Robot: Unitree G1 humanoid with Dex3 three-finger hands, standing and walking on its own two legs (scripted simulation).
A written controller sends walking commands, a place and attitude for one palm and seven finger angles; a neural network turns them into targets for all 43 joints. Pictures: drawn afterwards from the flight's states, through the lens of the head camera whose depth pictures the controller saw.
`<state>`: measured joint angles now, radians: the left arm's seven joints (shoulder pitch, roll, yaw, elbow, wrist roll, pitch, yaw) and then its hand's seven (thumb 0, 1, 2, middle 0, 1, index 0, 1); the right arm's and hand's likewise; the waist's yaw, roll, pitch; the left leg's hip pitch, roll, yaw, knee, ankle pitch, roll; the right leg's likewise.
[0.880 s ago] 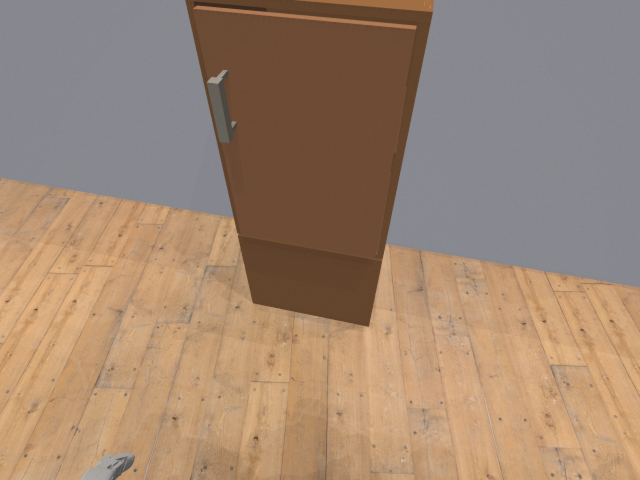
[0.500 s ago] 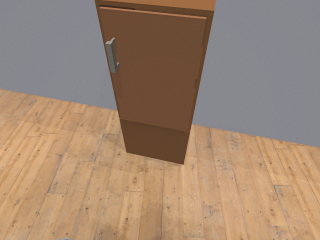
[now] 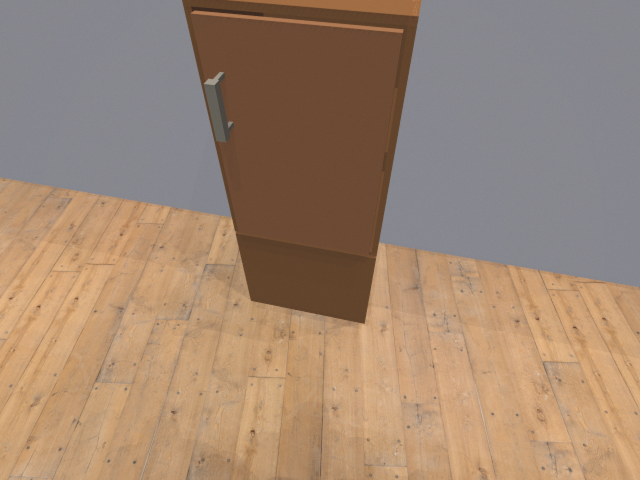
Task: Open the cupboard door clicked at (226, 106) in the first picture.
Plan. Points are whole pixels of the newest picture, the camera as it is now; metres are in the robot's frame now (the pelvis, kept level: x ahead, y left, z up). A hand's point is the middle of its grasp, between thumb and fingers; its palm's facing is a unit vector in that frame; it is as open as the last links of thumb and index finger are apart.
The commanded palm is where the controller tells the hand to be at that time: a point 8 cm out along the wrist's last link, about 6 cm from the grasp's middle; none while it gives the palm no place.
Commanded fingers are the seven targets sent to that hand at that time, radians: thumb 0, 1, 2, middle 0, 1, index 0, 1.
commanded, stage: look at it before walking up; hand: left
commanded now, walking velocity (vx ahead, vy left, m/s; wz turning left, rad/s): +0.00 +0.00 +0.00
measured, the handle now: (221, 107) +0.80 +0.26 +0.06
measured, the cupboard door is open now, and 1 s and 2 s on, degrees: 0 0 0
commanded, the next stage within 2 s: turn to face it in 0.56 s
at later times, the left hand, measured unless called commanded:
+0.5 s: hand out of the picture +0.08 +0.24 -0.16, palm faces -0.01 -0.95 -0.32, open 7.4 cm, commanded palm none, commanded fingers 0.00 0.90 0.90 -0.20 -0.30 -0.20 -0.30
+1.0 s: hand out of the picture +0.07 +0.21 -0.17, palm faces -0.05 -0.96 -0.28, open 7.4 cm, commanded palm none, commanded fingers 0.00 0.90 0.90 -0.20 -0.30 -0.20 -0.30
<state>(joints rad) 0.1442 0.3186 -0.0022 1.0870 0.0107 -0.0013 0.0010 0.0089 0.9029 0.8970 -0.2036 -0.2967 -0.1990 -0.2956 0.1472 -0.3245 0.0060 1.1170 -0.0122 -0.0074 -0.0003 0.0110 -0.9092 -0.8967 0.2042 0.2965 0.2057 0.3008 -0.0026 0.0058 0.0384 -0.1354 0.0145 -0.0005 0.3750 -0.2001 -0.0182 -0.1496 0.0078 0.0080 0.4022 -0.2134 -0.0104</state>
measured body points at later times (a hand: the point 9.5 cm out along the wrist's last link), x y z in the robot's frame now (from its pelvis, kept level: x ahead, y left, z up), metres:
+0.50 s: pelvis +0.01 +0.00 +0.00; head +0.02 -0.01 +0.45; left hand +0.08 +0.29 -0.13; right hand +0.08 -0.29 -0.14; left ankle +0.00 +0.13 -0.74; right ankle +0.00 -0.11 -0.74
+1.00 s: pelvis +0.01 +0.00 +0.00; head +0.02 -0.01 +0.45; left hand +0.08 +0.26 -0.15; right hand +0.06 -0.27 -0.15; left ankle +0.00 +0.13 -0.74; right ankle +0.01 -0.11 -0.74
